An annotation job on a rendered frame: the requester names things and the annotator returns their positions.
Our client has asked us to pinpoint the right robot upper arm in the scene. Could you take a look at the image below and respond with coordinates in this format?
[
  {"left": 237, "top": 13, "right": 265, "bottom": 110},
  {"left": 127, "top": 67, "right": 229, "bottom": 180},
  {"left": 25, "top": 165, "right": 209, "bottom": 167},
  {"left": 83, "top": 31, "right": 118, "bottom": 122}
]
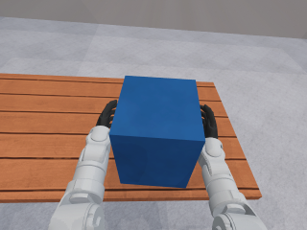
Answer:
[{"left": 212, "top": 212, "right": 267, "bottom": 230}]

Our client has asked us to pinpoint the right robot hand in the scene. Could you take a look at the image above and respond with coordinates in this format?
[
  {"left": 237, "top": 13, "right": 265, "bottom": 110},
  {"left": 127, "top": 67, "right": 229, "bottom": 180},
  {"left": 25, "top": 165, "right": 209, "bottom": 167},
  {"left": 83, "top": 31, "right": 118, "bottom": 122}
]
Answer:
[{"left": 200, "top": 104, "right": 219, "bottom": 139}]

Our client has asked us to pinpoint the robot right forearm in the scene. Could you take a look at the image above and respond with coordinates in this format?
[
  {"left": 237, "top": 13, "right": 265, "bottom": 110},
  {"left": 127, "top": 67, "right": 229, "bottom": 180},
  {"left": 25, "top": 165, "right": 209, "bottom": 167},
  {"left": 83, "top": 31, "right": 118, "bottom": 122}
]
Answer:
[{"left": 198, "top": 137, "right": 268, "bottom": 230}]

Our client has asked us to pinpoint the table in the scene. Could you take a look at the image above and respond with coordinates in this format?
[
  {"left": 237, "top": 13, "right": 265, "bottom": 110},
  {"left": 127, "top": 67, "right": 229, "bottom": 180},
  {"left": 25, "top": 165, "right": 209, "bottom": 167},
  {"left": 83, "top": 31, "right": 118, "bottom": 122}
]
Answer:
[{"left": 0, "top": 73, "right": 262, "bottom": 203}]

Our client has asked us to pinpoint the carton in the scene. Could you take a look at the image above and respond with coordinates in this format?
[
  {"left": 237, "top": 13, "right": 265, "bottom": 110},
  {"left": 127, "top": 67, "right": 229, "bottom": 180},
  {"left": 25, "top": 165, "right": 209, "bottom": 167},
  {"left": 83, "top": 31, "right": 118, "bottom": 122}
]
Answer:
[{"left": 108, "top": 76, "right": 205, "bottom": 189}]

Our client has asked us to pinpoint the left robot upper arm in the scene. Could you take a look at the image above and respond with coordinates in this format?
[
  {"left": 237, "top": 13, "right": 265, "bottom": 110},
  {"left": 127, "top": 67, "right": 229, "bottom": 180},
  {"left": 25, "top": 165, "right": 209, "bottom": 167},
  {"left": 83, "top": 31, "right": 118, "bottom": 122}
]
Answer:
[{"left": 49, "top": 202, "right": 105, "bottom": 230}]

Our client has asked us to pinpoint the left robot hand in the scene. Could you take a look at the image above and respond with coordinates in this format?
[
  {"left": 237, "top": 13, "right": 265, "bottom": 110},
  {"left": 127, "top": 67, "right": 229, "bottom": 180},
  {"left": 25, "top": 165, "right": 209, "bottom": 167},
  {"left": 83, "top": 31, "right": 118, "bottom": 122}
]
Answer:
[{"left": 95, "top": 100, "right": 117, "bottom": 128}]

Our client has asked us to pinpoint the robot left forearm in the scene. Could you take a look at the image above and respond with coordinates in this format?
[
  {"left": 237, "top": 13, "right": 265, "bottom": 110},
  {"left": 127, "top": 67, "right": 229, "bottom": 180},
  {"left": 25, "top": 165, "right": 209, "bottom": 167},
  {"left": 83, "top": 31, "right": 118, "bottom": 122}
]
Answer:
[{"left": 48, "top": 126, "right": 111, "bottom": 230}]

